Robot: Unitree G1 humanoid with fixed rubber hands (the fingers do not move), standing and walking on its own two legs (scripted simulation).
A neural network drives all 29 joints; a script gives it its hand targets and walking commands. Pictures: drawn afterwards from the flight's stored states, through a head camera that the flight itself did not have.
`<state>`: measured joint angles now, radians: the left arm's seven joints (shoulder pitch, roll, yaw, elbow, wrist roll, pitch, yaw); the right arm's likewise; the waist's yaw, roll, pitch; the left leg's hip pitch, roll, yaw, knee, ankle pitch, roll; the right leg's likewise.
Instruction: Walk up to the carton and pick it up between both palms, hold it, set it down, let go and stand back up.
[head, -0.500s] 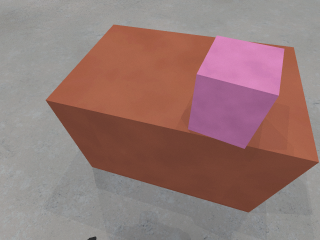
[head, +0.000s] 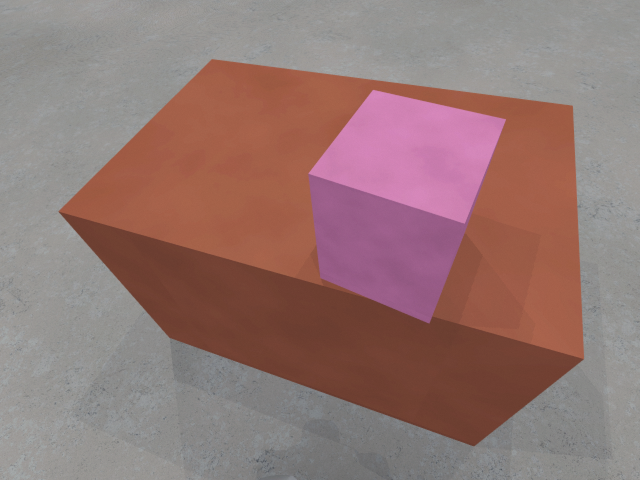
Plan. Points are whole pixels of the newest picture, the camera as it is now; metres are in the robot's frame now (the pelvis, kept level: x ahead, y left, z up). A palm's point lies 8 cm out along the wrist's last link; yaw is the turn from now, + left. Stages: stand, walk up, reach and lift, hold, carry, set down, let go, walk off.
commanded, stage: walk up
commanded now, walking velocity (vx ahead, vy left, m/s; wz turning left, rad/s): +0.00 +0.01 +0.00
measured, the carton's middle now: (401, 208) +0.50 -0.09 +0.01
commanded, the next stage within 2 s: none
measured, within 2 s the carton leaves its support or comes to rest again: neither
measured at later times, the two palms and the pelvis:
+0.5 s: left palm out of the picture -0.08 +0.13 -0.13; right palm out of the picture -0.03 -0.32 -0.16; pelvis -0.04 -0.09 +0.00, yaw +0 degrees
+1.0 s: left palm out of the picture -0.08 +0.24 -0.16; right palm out of the picture -0.08 -0.25 -0.12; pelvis -0.10 -0.01 +0.00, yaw +0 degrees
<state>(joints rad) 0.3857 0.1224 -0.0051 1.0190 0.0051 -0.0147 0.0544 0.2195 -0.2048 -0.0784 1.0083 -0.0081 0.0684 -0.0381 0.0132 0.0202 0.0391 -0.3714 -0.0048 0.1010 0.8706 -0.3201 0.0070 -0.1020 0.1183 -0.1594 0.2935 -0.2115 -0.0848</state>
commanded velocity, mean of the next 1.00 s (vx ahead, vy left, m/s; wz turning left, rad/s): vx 0.00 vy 0.02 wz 0.00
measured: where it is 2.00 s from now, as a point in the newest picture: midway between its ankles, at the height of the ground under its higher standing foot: outside the picture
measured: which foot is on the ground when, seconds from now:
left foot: up 0.00-0.10, down 0.12-0.64, up 0.66-0.86, down 0.88-1.00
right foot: down 0.00-0.10, up 0.12-0.34, down 0.36-0.90, up 0.92-1.00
